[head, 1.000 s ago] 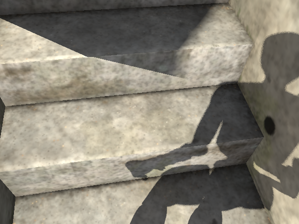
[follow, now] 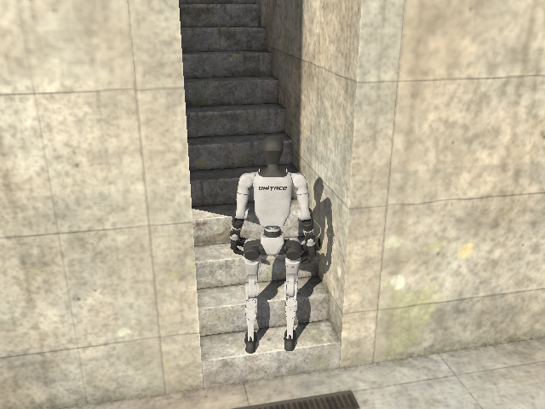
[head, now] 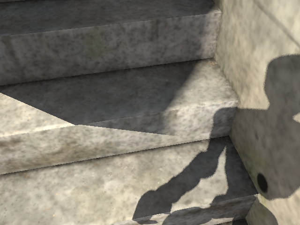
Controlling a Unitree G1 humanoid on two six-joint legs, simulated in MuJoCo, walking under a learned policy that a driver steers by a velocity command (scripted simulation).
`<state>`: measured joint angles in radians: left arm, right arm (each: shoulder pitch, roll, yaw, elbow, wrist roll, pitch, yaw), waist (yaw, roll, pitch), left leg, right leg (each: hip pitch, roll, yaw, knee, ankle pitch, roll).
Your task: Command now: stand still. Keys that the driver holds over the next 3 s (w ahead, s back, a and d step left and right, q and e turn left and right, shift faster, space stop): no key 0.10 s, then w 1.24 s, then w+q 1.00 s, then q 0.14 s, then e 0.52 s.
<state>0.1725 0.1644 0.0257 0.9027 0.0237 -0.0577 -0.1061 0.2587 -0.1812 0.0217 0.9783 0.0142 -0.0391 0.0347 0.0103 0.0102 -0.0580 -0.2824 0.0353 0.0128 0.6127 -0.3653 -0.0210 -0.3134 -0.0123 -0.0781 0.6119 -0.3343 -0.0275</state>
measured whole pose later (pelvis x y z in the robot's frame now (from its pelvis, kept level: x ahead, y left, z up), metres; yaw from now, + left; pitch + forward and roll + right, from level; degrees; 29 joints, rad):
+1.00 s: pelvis +0.23 +0.06 +0.17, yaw -1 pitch +4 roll +0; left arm 0.06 0.13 0.01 0.74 0.05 -0.07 0.03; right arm 0.45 -0.17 -0.04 1.14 -0.02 -0.07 -0.02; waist 0.00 -0.04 -0.09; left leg -0.46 -0.06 0.04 0.77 -0.39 0.08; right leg -1.08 0.04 0.08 1.93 -0.03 -0.16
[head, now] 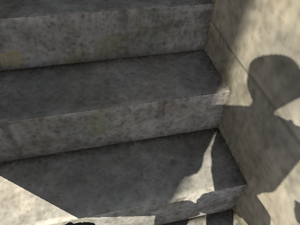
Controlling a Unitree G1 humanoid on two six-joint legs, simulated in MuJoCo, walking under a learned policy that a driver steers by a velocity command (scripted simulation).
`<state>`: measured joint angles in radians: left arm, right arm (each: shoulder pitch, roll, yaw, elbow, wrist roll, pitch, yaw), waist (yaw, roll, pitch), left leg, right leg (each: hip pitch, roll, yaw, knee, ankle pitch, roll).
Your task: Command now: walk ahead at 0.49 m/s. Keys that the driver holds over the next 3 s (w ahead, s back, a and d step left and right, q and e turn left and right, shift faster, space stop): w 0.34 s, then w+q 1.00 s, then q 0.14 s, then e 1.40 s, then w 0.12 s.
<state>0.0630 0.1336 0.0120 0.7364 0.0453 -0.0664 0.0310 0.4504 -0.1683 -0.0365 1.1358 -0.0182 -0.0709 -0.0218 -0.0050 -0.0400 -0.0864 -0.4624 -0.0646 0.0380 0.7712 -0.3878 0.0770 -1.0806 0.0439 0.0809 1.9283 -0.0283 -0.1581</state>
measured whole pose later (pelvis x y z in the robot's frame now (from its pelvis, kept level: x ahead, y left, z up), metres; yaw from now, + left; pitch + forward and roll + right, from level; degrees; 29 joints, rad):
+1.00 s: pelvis +0.51 +0.05 +0.35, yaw +19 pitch +9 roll +1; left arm 0.19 0.24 0.02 0.97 0.10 -0.05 -0.13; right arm 0.34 -0.18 0.00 1.08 -0.04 -0.04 0.06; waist -0.04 -0.03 -0.16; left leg -0.69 -0.16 -0.04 0.95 -0.42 0.09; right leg -0.97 0.03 0.17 2.08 0.02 -0.19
